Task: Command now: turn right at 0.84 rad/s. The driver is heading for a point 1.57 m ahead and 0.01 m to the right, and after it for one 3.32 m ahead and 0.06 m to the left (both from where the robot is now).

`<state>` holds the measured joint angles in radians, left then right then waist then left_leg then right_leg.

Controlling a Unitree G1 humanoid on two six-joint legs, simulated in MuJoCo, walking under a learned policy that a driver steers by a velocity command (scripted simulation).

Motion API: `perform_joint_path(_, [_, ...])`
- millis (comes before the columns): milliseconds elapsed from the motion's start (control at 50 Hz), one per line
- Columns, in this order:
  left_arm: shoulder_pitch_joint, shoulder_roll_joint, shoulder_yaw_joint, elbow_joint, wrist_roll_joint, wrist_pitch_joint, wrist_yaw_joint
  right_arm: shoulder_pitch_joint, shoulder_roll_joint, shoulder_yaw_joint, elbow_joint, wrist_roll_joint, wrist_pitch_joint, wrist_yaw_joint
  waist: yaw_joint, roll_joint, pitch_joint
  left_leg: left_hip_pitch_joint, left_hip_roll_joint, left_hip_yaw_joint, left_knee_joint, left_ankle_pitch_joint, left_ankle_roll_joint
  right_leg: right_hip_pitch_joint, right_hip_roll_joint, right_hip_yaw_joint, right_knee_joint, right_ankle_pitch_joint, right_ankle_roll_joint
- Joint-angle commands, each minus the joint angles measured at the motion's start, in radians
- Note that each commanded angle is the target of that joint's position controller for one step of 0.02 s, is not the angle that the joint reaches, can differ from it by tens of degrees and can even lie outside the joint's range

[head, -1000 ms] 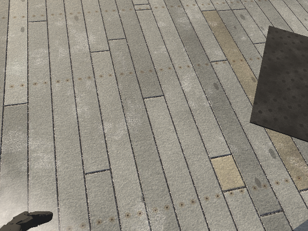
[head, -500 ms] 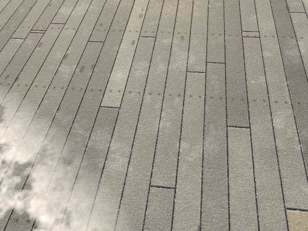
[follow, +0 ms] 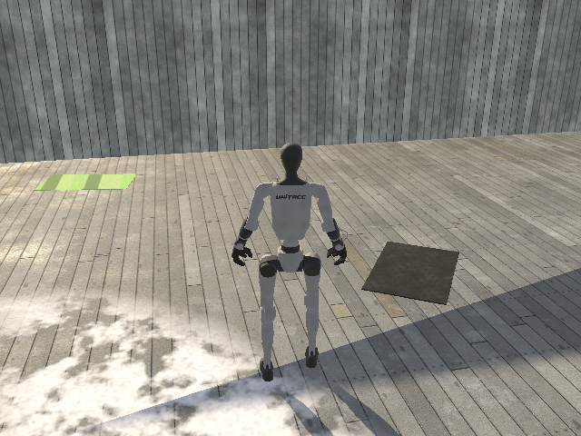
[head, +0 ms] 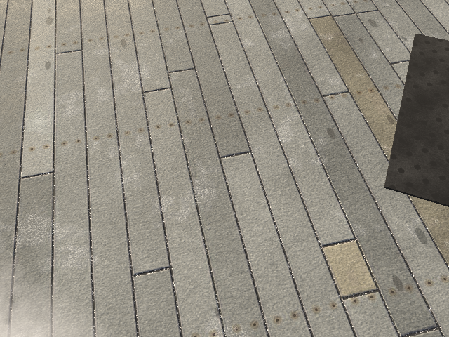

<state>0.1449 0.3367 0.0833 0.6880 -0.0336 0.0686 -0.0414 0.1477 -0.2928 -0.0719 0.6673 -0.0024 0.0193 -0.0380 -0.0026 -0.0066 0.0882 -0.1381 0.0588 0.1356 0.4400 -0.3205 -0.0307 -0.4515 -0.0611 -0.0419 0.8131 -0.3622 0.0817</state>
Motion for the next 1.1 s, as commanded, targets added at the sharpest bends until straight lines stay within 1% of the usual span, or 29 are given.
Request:
perform_joint_path(20, [-0.011,0.090,0.029,-0.109,0.002,0.006,-0.010,-0.020,-0.202,-0.065,-0.055,0.026,-0.024,0.019,-0.006,0.161,-0.131,0.079,0.257,-0.076,0.006,0.604,0.179,0.070,0.026,-0.064,-0.134,0.053,-0.047])
perform_joint_path(60, [0.125,0.136,0.062,-0.084,0.007,0.011,0.010,0.004,-0.160,-0.058,-0.036,0.036,-0.039,0.033,0.064,0.072,-0.180,-0.057,0.188,0.024,0.251,0.546,0.081,0.331,0.077,-0.040,-0.319,0.233,-0.123])
perform_joint_path(80, [0.206,0.267,0.101,-0.087,0.004,0.006,0.035,0.013,-0.120,-0.044,-0.059,0.003,-0.046,0.037,0.087,-0.173,-0.194,-0.345,0.074,0.061,0.547,0.096,-0.020,0.555,-0.093,0.276,-0.393,0.680,-0.231])
perform_joint_path(100, [0.166,0.341,0.102,-0.125,0.048,-0.020,0.032,-0.054,-0.066,-0.020,-0.135,-0.027,-0.050,0.029,0.064,-0.335,-0.301,-0.565,-0.086,-0.108,0.788,-0.390,-0.056,0.582,-0.321,0.702,-0.443,0.689,-0.474])
perform_joint_path(120, [0.146,0.260,0.079,-0.133,0.045,-0.050,0.018,-0.096,-0.130,-0.035,-0.119,-0.018,-0.046,0.023,0.103,-0.151,-0.301,-0.582,-0.049,-0.232,0.850,-0.373,-0.041,0.545,-0.318,0.629,-0.482,0.565,-0.475])
perform_joint_path(140, [0.118,0.224,0.065,-0.124,0.035,-0.066,0.024,-0.113,-0.135,-0.037,-0.124,0.002,-0.046,0.019,0.073,-0.127,-0.221,-0.576,-0.039,-0.242,0.828,-0.289,-0.014,0.464,-0.261,0.542,-0.494,0.458,-0.418])
perform_joint_path(160, [0.067,0.203,0.061,-0.125,0.016,-0.068,0.033,-0.095,-0.143,-0.043,-0.105,-0.003,-0.046,0.009,0.038,-0.060,-0.165,-0.572,-0.018,-0.246,0.754,-0.199,-0.007,0.408,-0.197,0.478,-0.499,0.361,-0.358])
perform_joint_path(180, [0.006,0.179,0.051,-0.137,0.004,-0.060,0.046,-0.090,-0.160,-0.050,-0.099,-0.016,-0.042,-0.002,0.013,-0.058,-0.138,-0.549,-0.011,-0.247,0.681,-0.122,-0.010,0.357,-0.160,0.434,-0.502,0.325,-0.318])
perform_joint_path(220, [-0.033,0.174,0.043,-0.159,0.022,-0.048,0.064,-0.035,-0.142,-0.047,-0.073,-0.017,-0.038,0.004,-0.015,-0.101,-0.165,-0.460,-0.046,-0.226,0.671,-0.039,-0.037,0.291,-0.126,0.384,-0.487,0.433,-0.316])
perform_joint_path(320, [0.001,0.155,0.028,-0.138,0.026,-0.038,0.078,-0.029,-0.094,-0.023,-0.051,-0.004,-0.027,0.013,0.016,-0.109,-0.189,-0.380,-0.053,-0.204,0.491,0.031,-0.074,0.268,-0.094,0.348,-0.449,0.425,-0.302])
perform_joint_path(380, [0.049,0.160,0.021,-0.120,0.018,-0.053,0.063,-0.057,-0.107,-0.018,-0.068,0.016,-0.045,0.037,0.059,-0.177,-0.160,-0.383,-0.041,-0.186,0.360,0.045,-0.049,0.244,-0.110,0.466,-0.550,-0.213,-0.312])
perform_joint_path(500, [0.087,0.157,0.002,-0.087,0.015,-0.102,0.039,-0.049,-0.105,-0.007,-0.065,0.037,-0.120,0.058,0.065,-0.158,-0.055,-0.295,-0.026,-0.141,0.156,0.011,0.036,0.219,-0.151,0.511,-0.572,-0.272,-0.311])
perform_joint_path(560, [0.073,0.127,-0.012,-0.086,0.017,-0.112,0.032,0.071,-0.090,0.000,-0.017,0.042,-0.135,0.063,0.002,-0.103,-0.063,-0.089,-0.056,-0.098,0.054,0.063,0.096,0.129,-0.118,0.413,-0.514,-0.261,-0.279])
perform_joint_path(580, [0.056,0.096,-0.023,-0.095,0.026,-0.118,0.032,0.159,-0.097,-0.003,0.011,0.046,-0.137,0.060,-0.037,-0.070,-0.078,0.007,-0.045,-0.132,0.049,0.027,0.120,0.074,-0.089,0.353,-0.429,-0.226,-0.255])
perform_joint_path(600, [0.010,0.038,-0.042,-0.122,0.036,-0.131,0.033,0.284,-0.142,-0.013,0.038,0.047,-0.141,0.055,-0.087,0.068,-0.096,0.140,0.067,-0.342,-0.056,-0.109,0.184,-0.050,-0.005,0.220,-0.165,-0.088,-0.200])
perform_joint_path(620, [-0.024,0.025,-0.045,-0.188,0.023,-0.163,0.035,0.354,-0.259,-0.049,0.046,0.035,-0.139,0.067,-0.094,0.298,-0.082,0.300,0.244,-0.800,-0.218,-0.375,0.339,-0.350,0.114,0.053,0.150,-0.041,-0.122])
perform_joint_path(640, [-0.074,0.076,-0.035,-0.201,-0.001,-0.189,0.039,0.380,-0.221,-0.042,0.045,0.025,-0.142,0.077,-0.117,0.205,-0.041,0.317,0.302,-0.964,-0.268,-0.497,0.383,-0.504,0.092,0.139,0.292,-0.102,-0.123])
perform_joint_path(660, [-0.089,0.083,-0.032,-0.202,-0.010,-0.205,0.033,0.360,-0.176,-0.027,0.034,0.015,-0.143,0.074,-0.104,0.152,-0.013,0.335,0.275,-0.896,-0.254,-0.424,0.359,-0.561,0.060,0.166,0.340,-0.033,-0.131])
perform_joint_path(700, [-0.115,0.059,-0.038,-0.203,0.026,-0.226,0.019,0.384,-0.145,-0.015,0.028,0.015,-0.127,0.065,-0.104,0.067,-0.029,0.350,0.203,-0.763,-0.246,-0.283,0.327,-0.567,0.042,0.147,0.307,0.037,-0.123])
perform_joint_path(760, [-0.157,0.036,-0.034,-0.211,0.034,-0.228,0.001,0.360,-0.088,0.011,0.034,0.031,-0.096,0.040,-0.075,0.098,0.008,0.198,0.134,-0.640,-0.277,-0.106,0.298,-0.430,0.041,0.118,0.092,0.118,-0.078])
perform_joint_path(840, [-0.258,-0.009,-0.047,-0.228,0.027,-0.232,-0.012,0.320,-0.139,-0.001,0.036,0.037,-0.083,0.006,-0.082,0.134,0.037,-0.092,0.057,-0.514,-0.293,0.043,0.262,-0.113,0.119,0.049,-0.187,0.295,-0.028])
perform_joint_path(900, [-0.256,0.037,-0.024,-0.227,0.002,-0.230,-0.002,0.333,-0.144,-0.007,0.054,0.051,-0.089,0.003,-0.062,0.169,0.017,-0.126,0.080,-0.545,-0.276,0.129,0.221,0.084,0.111,0.089,-0.274,0.366,-0.027])
perform_joint_path(940, [-0.175,0.094,0.004,-0.215,-0.008,-0.228,0.014,0.315,-0.151,-0.012,0.054,0.050,-0.086,0.007,-0.002,0.189,-0.039,-0.069,0.080,-0.546,-0.147,0.422,0.183,0.203,0.120,0.077,-0.305,0.280,-0.053])
perform_joint_path(980, [0.162,0.152,0.041,-0.152,-0.012,-0.211,0.045,0.247,-0.135,-0.005,0.012,0.015,-0.081,0.021,0.185,0.159,-0.287,-0.230,-0.004,-0.483,0.299,0.582,0.114,0.673,0.027,0.127,-0.247,0.197,-0.114])
perform_joint_path(1000, [0.374,0.211,0.053,-0.114,0.012,-0.194,0.055,0.307,0.014,0.032,-0.022,-0.009,-0.089,0.020,0.193,-0.090,-0.502,-0.473,-0.100,-0.413,0.675,0.077,0.093,1.025,-0.223,0.467,-0.279,-0.179,-0.200])
perform_joint_path(1020, [0.351,0.231,0.047,-0.097,0.032,-0.194,0.032,0.408,0.033,0.055,-0.058,0.074,-0.101,0.022,0.110,-0.475,-0.585,-0.668,-0.102,-0.350,0.933,-0.215,0.079,1.058,-0.404,0.989,-0.517,-0.528,-0.308])
perform_joint_path(1040, [0.265,0.121,0.029,-0.117,0.027,-0.187,0.038,0.307,-0.067,0.032,-0.040,0.095,-0.094,0.016,0.137,-0.325,-0.355,-0.774,-0.024,-0.306,1.009,-0.115,0.075,0.910,-0.355,0.879,-0.554,-0.540,-0.277])
perform_joint_path(1080, [0.249,0.078,0.019,-0.073,0.043,-0.169,0.049,0.119,-0.092,0.025,-0.052,0.035,-0.091,0.030,0.145,-0.041,-0.144,-0.710,0.054,-0.254,0.944,-0.035,0.086,0.635,-0.272,0.497,-0.528,-0.072,-0.227])
perform_joint_path(1100, [0.206,0.060,0.010,-0.055,0.061,-0.168,0.050,0.111,-0.068,0.022,-0.078,0.037,-0.083,0.037,0.088,-0.075,-0.099,-0.693,0.077,-0.254,0.923,-0.003,0.085,0.540,-0.255,0.455,-0.563,-0.041,-0.246])
